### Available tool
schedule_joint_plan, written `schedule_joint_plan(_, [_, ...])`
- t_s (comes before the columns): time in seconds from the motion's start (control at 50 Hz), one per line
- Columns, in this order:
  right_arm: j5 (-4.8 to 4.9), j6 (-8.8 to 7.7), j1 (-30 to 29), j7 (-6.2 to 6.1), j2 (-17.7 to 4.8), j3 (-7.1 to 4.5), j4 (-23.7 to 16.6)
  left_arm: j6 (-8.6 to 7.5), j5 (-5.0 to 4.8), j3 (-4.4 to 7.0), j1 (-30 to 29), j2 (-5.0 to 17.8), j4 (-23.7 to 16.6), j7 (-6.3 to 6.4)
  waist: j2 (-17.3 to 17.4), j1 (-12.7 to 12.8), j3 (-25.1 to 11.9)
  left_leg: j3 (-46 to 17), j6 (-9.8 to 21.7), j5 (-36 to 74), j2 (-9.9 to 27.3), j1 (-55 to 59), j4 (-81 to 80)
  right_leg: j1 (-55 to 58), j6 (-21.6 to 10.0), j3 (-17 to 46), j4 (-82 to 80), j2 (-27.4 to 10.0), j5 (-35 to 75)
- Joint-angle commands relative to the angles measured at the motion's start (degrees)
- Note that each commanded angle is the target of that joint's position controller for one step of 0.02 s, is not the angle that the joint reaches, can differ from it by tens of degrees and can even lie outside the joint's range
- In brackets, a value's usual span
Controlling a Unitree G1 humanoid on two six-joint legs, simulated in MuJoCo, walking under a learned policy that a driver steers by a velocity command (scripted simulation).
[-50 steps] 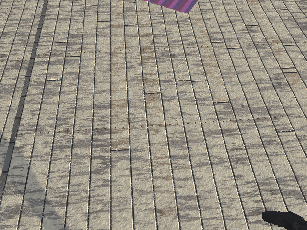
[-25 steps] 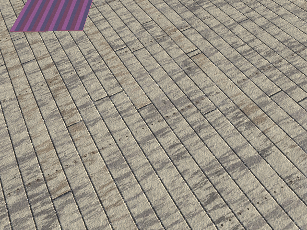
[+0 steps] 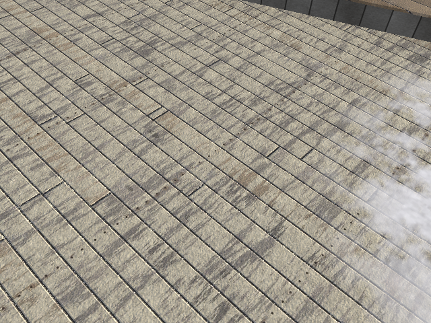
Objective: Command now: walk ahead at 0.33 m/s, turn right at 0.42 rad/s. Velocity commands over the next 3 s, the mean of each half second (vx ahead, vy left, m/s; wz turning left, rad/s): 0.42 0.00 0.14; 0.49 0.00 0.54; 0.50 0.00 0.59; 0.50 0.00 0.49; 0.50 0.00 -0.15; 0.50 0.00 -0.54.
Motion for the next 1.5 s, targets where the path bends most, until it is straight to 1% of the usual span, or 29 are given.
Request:
schedule_joint_plan(0.02, [0.03, -1.66, -0.07, -0.42, -6.87, -0.95, -3.16, -1.98, 0.45, 1.23, -3.0, 3.81, -4.44, -0.66, 8.71, -0.79, 4.56, -16.37, 8.66, -9.89, 14.67, 7.31, -16.88, -15.28, 1.31, 1.68, 6.54, -4.71, 7.04])
schedule_joint_plan(0.18, [1.83, -1.21, 6.5, 1.26, -11.44, -1.56, -1.95, -5.17, -0.5, -0.57, -11.06, 1.25, -7.36, -2.3, 10.89, -3.64, 5.8, -9.62, 10.28, 3.59, 12.38, 1.84, -15.31, 2.21, 3.18, -7.13, -22.28, -4.38, 10.95])
schedule_joint_plan(0.26, [2.2, -0.68, 6.89, 1.44, -9.85, -0.81, -1.75, -5.71, -1.03, 1.81, 0.13, 5.59, -4.51, -1.81, 9.99, 3.71, 0.93, -10.51, 6.87, 11.09, 11.81, -1.29, -4.79, 23.45, -0.66, -6.69, -32.22, -3.01, 13.39])
schedule_joint_plan(0.28, [1.51, -1.08, 5.73, 1.63, -6.16, 0.44, -2.65, -5.68, -0.21, 2.94, 8.9, 8.27, -3.2, -1.02, 6.45, 8.37, -5.51, -6.62, 4.09, 9.4, 7.87, -7.66, 9.19, 36.81, -3.33, -0.35, -31.99, -9.74, 12.09])
schedule_joint_plan(0.3, [0.81, -2.08, 8.12, 1.44, -0.05, 2.23, -5.36, -5.01, 1.57, 4.19, 15.36, 14.41, -2.61, -0.43, -10.57, 8.69, -14.06, 0.15, -0.35, -8.64, 0.87, -26.51, 31.01, 53.75, -10.32, 21.53, -35.04, -25.91, 5.32])
schedule_joint_plan(0.32, [2.55, -2.78, 7.71, 0.99, -4.38, 1.12, -5.42, -5.22, 1.98, 3.53, 17.24, 11.71, -1.62, -0.83, -12.34, 9.35, -14.91, -5.89, -0.38, -16.92, 0.51, -31.8, 42.83, 48.97, -14.05, 33.79, -40.81, -28.81, -3.29])
schedule_joint_plan(0.34, [3.4, -2.72, 6.09, 1.08, -7.98, -0.07, -5.85, -5.5, 1.3, 2.12, 13.6, 7.94, -1.53, -1.15, -9.61, 7.97, -7.81, -7.26, 0.55, -13.07, 3.45, -35.21, 47.03, 44.12, -12.56, 26.23, -41.51, -27.05, -5.37])
schedule_joint_plan(0.38, [2.06, -2.09, 2.52, 1.35, -7.02, -0.23, -5.4, -5.78, 1.02, 0.49, 8.09, 2.89, -1.54, -1.58, -5.5, 6.1, 0.16, -6.8, 1.29, -5.12, 6.24, -32.76, 44.05, 33.33, -8.57, 11.8, -43.43, -20.74, 6.4])
schedule_joint_plan(0.42, [2.16, -0.72, 3.3, 1.54, -4.88, -0.16, -5.97, -6.41, 1.13, 0.56, 4.0, 2.61, -0.83, -1.51, -7.48, 2.6, 2.14, -6.14, 0.64, 0.03, 7.76, -29.43, 41.93, 27.38, -9.02, 7.13, -47.91, -19.63, 9.4])
schedule_joint_plan(0.48, [1.9, 0.59, 1.9, 1.86, -2.93, 0.07, -6.63, -7.45, 1.14, 0.75, 3.51, 1.69, 0.46, -1.17, -2.06, 1.73, 4.17, -6.39, -0.14, 3.95, 6.9, -31.05, 39.28, 26.67, -8.85, -1.23, -49.19, -18.37, 21.11])
schedule_joint_plan(0.68, [1.6, 0.44, -13.43, 5.0, -2.58, 1.03, -14.43, -5.74, -0.36, 2.86, 7.04, 8.02, 4.96, 0.06, -0.48, 4.43, 7.95, 1.31, 3.22, 12.99, 4.59, -26.81, 13.35, 32.75, -6.16, -14.75, -47.43, -20.62, 30.24])
schedule_joint_plan(0.72, [1.51, 0.72, -11.32, 5.09, -4.73, -0.11, -15.1, -4.88, -0.65, 3.33, 7.0, 9.99, 5.07, 0.28, -2.25, 2.23, 4.28, 5.12, 5.63, 7.07, 0.48, -20.03, 12.74, 35.43, -4.99, -16.73, -39.41, -20.36, 51.11])
schedule_joint_plan(0.76, [1.87, 1.27, 3.55, 4.26, -9.65, -3.05, -11.93, -3.99, -1.19, 3.17, 6.1, 10.59, 4.72, 0.54, -2.06, -6.29, -4.39, 7.14, 9.29, 7.42, -4.89, 1.25, 9.08, 30.48, -2.51, -19.29, -18.69, -17.61, 60.2])
schedule_joint_plan(0.78, [1.94, 2.07, 11.95, 2.94, -14.37, -4.87, -10.17, -4.42, 0.18, 2.02, 7.42, 7.91, 3.67, 0.77, 3.96, -9.25, -9.43, -4.41, 12.31, 8.05, 1.24, 18.81, 8.42, 15.88, 0.34, -19.16, -0.46, -15.13, 39.73])
schedule_joint_plan(0.8, [2.27, 1.54, 7.77, 2.67, -20.25, -5.3, -11.74, -6.0, 1.29, -0.64, 12.04, 0.09, 0.04, 0.14, 19.97, -1.18, -16.15, -40.87, 24.7, -4.7, 16.74, 35.06, -1.33, -8.11, 3.99, -12.07, 22.44, -2.14, -10.27])
schedule_joint_plan(0.82, [1.62, 0.82, 9.24, 3.09, -15.16, -3.64, -13.43, -8.32, -0.48, 0.01, 6.62, 5.4, -0.56, -0.73, 11.32, -5.52, -21.44, -49.51, 23.87, -12.3, 18.79, 35.86, -9.12, -13.48, 2.5, 1.18, 26.03, -3.19, -10.5])
schedule_joint_plan(0.84, [1.11, 0.05, 8.1, 3.2, -11.79, -2.72, -12.47, -9.03, -2.33, 0.38, 1.57, 7.15, -1.86, -1.11, 8.25, -5.78, -12.93, -41.09, 20.79, -9.67, 17.36, 29.85, -9.58, -16.64, 1.16, 0.52, 24.43, -5.44, -6.23])
schedule_joint_plan(0.86, [1.23, -0.53, 4.74, 3.27, -10.4, -2.16, -12.52, -9.32, -1.45, 0.01, 0.83, 6.12, -2.07, -0.68, 2.59, -2.62, -6.44, -34.14, 18.76, -2.9, 14.97, 19.98, -9.38, -14.81, 0.59, 0.23, 18.34, -8.15, -1.61])
schedule_joint_plan(0.9, [0.33, -0.9, -0.75, 2.85, -8.02, -1.3, -14.0, -8.5, 1.07, 0.59, 2.02, 6.7, -1.32, -0.12, 3.84, 1.51, -2.46, -25.88, 17.51, 11.41, 11.53, 6.92, -9.79, -6.74, 1.1, 0.47, 11.09, -10.84, 2.25])
schedule_joint_plan(0.98, [0.91, -1.41, -0.04, 1.84, -8.57, -1.5, -12.99, -6.17, 2.08, 0.04, 0.84, 4.53, -1.48, 0.08, 4.01, 2.37, 0.53, -18.85, 17.46, 21.91, 8.55, -1.82, -12.65, -4.42, 3.79, -1.57, 2.27, -10.49, 7.5])
schedule_joint_plan(1.16, [1.96, 0.25, 7.94, 0.14, -9.53, -1.74, -9.39, -7.72, 0.58, -0.87, -15.83, 3.12, -5.21, -2.12, 6.94, -3.56, 2.2, -20.31, 12.08, 11.44, 6.09, 1.8, -7.19, 0.8, 3.9, -1.49, -27.53, -3.83, 25.92])
schedule_joint_plan(1.26, [1.56, 0.95, 5.9, 0.1, -7.06, -1.11, -10.25, -8.95, 0.79, 1.63, -3.86, 7.39, -2.78, -1.89, 9.26, 3.73, -3.71, -23.15, 8.0, 18.85, 3.98, 3.41, 7.32, 20.31, -1.63, -1.2, -33.3, -4.85, 19.22])
schedule_joint_plan(1.28, [0.57, 0.69, 5.75, 0.3, -3.91, 0.13, -11.67, -8.94, 1.73, 2.49, 5.11, 10.52, -2.3, -1.27, 3.55, 7.5, -12.21, -18.4, 5.75, 11.04, 0.56, -4.24, 23.18, 36.02, -5.65, 8.05, -31.46, -14.74, 16.71])
schedule_joint_plan(1.3, [2.31, 0.19, 14.25, 0.28, -0.9, 1.19, -12.92, -8.15, 2.25, 3.38, 9.67, 14.17, 0.16, -1.56, -15.54, 3.82, -18.74, -11.2, 1.75, -18.02, -7.27, -25.39, 41.31, 53.9, -15.49, 34.63, -35.73, -27.44, 5.82])
schedule_joint_plan(1.32, [2.97, 0.18, 13.92, 0.04, -7.14, 0.23, -11.49, -7.77, 0.68, 2.34, 8.89, 8.66, -0.53, -1.82, -10.69, 5.02, -15.22, -11.89, 0.9, -17.14, -2.04, -32.54, 48.72, 51.8, -14.64, 39.47, -38.74, -28.28, -7.22])
schedule_joint_plan(1.34, [2.55, 0.52, 7.29, 0.07, -10.3, -0.72, -12.08, -7.28, 0.58, 1.34, 6.45, 5.1, -1.09, -1.46, -4.99, 6.75, -7.52, -10.64, 0.35, -11.52, -0.09, -34.17, 50.43, 44.87, -11.8, 29.83, -39.75, -25.44, -6.33])
schedule_joint_plan(1.38, [1.01, 0.83, 1.07, 0.2, -8.93, -0.95, -13.76, -6.51, 1.32, 0.35, 2.11, 2.94, -0.72, -1.31, 0.07, 5.2, 0.94, -8.52, 0.0, -5.07, 3.09, -31.53, 46.52, 32.05, -9.01, 16.33, -42.41, -19.91, 7.23])
schedule_joint_plan(1.44, [2.07, 1.61, 2.5, 1.08, -5.26, -0.47, -14.44, -7.03, 1.23, 0.26, 1.07, 2.75, 0.84, -1.21, -4.36, 2.53, 2.23, -6.6, -0.49, -2.83, 5.63, -27.62, 42.09, 25.65, -9.59, 7.5, -46.17, -18.14, 14.43])
schedule_joint_plan(1.5, [1.47, 1.99, -0.64, 1.29, -3.79, 0.16, -15.83, -7.34, 0.98, 1.01, 1.45, 4.95, 2.5, -1.12, -2.06, 2.71, 3.83, -5.85, -1.47, 0.74, 6.72, -30.0, 35.71, 25.36, -10.91, 1.54, -48.26, -19.01, 21.97])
